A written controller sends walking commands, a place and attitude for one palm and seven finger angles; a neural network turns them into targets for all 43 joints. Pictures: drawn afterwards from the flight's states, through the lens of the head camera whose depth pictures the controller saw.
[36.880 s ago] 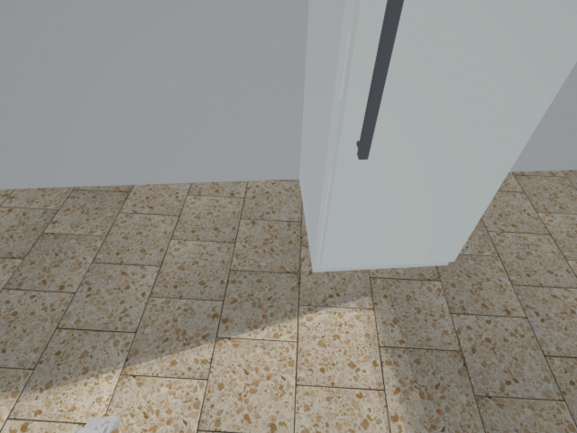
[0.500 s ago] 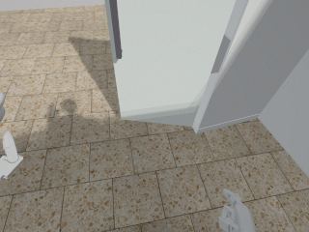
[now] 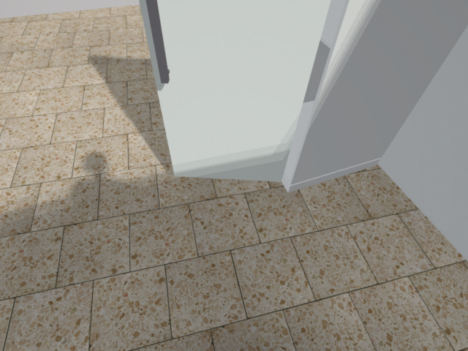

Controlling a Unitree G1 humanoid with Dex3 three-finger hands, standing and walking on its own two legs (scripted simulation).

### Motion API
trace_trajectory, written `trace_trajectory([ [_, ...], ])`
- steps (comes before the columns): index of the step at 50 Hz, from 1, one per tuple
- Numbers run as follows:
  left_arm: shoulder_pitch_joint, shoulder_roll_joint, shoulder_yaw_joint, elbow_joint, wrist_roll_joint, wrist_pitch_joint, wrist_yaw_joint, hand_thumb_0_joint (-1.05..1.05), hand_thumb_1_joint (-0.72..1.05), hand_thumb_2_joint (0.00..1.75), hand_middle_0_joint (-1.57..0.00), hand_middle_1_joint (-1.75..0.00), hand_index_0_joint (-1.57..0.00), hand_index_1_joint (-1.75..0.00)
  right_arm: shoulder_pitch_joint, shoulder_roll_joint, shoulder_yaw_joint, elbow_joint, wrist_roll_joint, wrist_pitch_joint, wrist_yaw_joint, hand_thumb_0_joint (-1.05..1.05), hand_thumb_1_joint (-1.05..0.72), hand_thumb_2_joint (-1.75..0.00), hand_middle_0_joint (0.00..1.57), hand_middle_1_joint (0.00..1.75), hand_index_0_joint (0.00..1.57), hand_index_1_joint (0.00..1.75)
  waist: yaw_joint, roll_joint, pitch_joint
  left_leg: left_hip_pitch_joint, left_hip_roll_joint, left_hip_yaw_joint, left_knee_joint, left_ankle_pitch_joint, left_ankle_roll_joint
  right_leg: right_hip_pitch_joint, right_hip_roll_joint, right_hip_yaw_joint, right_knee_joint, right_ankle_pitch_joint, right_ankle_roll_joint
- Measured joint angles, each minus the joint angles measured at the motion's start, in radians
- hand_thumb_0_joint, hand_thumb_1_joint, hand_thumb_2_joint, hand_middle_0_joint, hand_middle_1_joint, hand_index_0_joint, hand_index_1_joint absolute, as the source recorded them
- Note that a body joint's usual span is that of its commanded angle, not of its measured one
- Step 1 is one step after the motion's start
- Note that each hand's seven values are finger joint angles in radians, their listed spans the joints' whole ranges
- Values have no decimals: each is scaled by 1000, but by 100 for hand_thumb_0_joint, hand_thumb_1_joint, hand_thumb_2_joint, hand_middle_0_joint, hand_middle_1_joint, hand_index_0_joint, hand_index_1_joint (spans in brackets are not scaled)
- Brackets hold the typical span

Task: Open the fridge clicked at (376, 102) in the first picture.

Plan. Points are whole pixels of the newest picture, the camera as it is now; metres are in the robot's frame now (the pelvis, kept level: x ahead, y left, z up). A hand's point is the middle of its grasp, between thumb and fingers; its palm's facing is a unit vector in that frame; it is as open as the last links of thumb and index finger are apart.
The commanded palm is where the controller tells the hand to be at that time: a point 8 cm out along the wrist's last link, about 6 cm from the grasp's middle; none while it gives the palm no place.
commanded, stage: let the arm hang, fingers relaxed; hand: left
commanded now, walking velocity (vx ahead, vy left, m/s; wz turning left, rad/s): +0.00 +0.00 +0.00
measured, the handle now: (156, 19) +0.95 +0.26 +0.11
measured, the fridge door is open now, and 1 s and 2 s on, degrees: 67 67 67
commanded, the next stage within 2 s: look to check the result in 0.80 s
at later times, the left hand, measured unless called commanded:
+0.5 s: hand out of the picture +0.09 +0.22 -0.15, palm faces -0.05 -0.95 -0.32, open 7.4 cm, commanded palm none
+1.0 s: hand out of the picture +0.11 +0.23 -0.15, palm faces -0.06 -0.95 -0.32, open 7.4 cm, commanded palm none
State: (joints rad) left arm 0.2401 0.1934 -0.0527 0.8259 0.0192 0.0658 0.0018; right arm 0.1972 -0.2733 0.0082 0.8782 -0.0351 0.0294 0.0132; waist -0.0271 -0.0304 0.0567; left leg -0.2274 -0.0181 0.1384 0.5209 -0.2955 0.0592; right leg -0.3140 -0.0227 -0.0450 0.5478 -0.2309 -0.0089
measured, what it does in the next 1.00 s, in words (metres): stands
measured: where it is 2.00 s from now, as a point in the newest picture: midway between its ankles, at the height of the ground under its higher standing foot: outside the picture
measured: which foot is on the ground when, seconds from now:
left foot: down 0.00-1.00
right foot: down 0.00-1.00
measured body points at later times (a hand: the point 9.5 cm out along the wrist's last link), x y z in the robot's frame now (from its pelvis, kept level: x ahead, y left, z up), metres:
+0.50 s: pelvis +0.01 -0.01 +0.01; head +0.03 -0.02 +0.46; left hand +0.09 +0.27 -0.12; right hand +0.04 -0.26 -0.15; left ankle -0.01 +0.08 -0.73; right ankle +0.04 -0.11 -0.73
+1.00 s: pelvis +0.03 -0.01 +0.02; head +0.06 -0.01 +0.46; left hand +0.12 +0.28 -0.12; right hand +0.08 -0.30 -0.13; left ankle -0.01 +0.08 -0.73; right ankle +0.04 -0.11 -0.73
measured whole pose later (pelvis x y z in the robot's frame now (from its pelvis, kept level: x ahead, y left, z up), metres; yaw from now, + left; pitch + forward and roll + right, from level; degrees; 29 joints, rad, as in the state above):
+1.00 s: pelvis +0.03 -0.01 +0.02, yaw +0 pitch -1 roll +0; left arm 0.09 0.31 -0.01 1.13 0.01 -0.01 0.01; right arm 0.13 -0.31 0.00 1.14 -0.02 0.00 -0.01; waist -0.02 0.00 0.06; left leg -0.06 -0.01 0.13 0.28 -0.22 0.04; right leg -0.14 0.01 -0.05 0.30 -0.15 -0.02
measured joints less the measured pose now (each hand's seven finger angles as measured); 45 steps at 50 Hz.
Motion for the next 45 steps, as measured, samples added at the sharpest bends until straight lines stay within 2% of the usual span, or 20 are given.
trace_trajectory([
  [2,-2,-3,28,49,-9,-18,22,-1,97,90,-21,-30,-20,-30,27,16,3,44,1,8,-4,0,-91,-90,20,30,20,30,10,-15,16,8,6,-7,-29,20,-5,16,7,-8,-40,23,-6],
  [5,-4,27,29,115,-5,-31,14,-2,99,90,-21,-30,-21,-30,55,33,5,105,2,17,-8,0,-91,-90,20,30,20,30,19,-16,30,18,14,-13,-61,41,-12,35,18,-15,-91,51,-14],
  [17,-44,90,46,277,-7,-54,14,0,92,90,-20,-30,-20,-30,57,42,-11,220,11,-3,-19,0,-91,-90,20,30,20,30,11,52,16,67,20,-8,-128,62,-16,88,31,-9,-173,82,-16],
  [32,-159,75,38,287,-5,-78,11,0,91,90,-20,-30,-20,-30,-45,8,-10,250,9,-27,-19,0,-91,-90,20,30,20,30,9,48,-25,136,11,-1,-195,72,-17,140,28,0,-205,77,-10],
  [45,-159,99,43,298,-4,-77,6,0,91,90,-20,-30,-20,-30,-65,-26,-10,258,9,-30,-20,0,-91,-90,20,30,20,30,9,31,-4,164,11,-3,-233,78,-20,165,32,0,-236,79,-11],
])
